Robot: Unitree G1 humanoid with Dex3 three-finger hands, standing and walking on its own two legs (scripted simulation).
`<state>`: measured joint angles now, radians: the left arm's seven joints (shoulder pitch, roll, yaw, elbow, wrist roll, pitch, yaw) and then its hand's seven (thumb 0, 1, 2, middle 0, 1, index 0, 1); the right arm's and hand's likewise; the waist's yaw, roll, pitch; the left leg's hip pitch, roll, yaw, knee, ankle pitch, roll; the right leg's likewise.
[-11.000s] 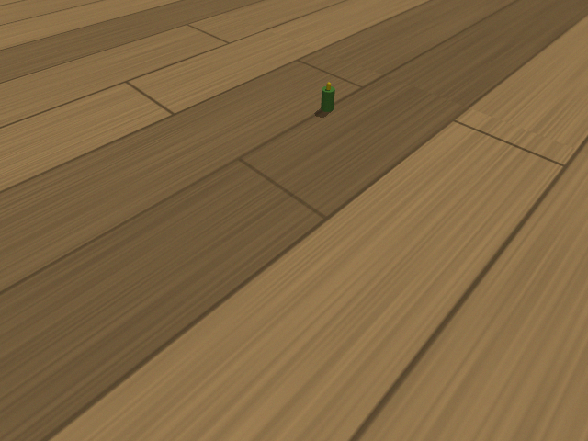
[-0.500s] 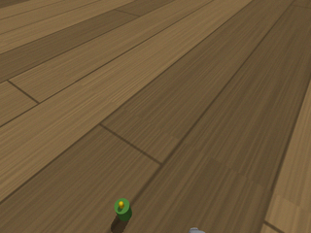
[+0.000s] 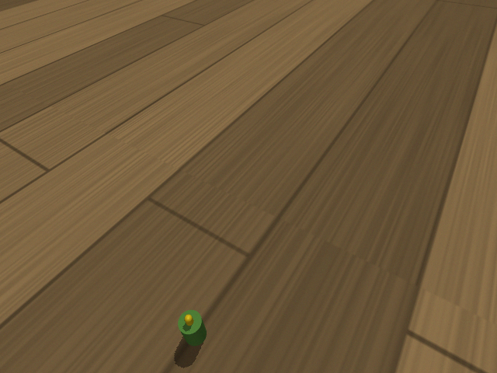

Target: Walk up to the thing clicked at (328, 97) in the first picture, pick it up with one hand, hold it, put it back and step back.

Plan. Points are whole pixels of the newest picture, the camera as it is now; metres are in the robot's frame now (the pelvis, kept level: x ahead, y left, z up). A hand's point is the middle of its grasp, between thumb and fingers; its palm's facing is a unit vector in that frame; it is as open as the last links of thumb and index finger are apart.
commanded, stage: walk up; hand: left
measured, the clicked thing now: (191, 326) +0.44 +0.24 -0.67
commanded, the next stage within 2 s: stand in 0.48 s
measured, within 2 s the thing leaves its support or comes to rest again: neither
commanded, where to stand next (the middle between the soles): +0.09 +0.01 m, yaw +1 degrees
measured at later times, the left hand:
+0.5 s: hand out of the picture +0.09 +0.26 -0.14, palm faces -0.04 -0.95 -0.32, open 7.4 cm
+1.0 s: hand out of the picture +0.10 +0.27 -0.13, palm faces -0.02 -0.94 -0.35, open 7.4 cm
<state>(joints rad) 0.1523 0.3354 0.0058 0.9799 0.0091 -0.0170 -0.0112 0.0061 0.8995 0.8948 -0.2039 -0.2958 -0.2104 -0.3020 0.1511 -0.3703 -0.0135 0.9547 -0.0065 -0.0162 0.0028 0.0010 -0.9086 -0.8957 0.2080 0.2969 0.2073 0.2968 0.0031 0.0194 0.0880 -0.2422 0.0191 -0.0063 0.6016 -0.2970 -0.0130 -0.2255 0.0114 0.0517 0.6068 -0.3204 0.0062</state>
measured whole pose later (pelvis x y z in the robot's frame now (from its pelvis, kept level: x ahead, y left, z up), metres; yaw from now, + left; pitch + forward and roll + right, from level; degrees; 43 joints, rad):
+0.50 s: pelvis +0.01 +0.01 +0.02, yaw -1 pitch -2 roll +0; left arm 0.11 0.35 0.00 1.13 0.00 -0.01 -0.02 0.00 0.90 0.90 -0.20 -0.30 -0.21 -0.30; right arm 0.12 -0.36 -0.01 1.11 -0.01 -0.03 0.00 0.00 -0.91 -0.90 0.21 0.30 0.21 0.30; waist 0.00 -0.01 0.05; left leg -0.15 0.01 0.02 0.38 -0.19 0.00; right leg -0.14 -0.01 0.07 0.39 -0.21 0.02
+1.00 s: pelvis +0.01 +0.01 +0.02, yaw +0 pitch -2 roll +0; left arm 0.09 0.36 0.00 1.14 0.01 -0.02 0.00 0.00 0.90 0.90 -0.20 -0.30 -0.21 -0.30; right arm 0.07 -0.35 0.00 1.14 0.00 -0.01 0.01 0.00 -0.91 -0.90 0.21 0.30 0.21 0.30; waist 0.00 0.00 0.05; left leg -0.12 0.01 0.00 0.33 -0.17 -0.01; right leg -0.09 -0.01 0.06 0.31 -0.18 0.03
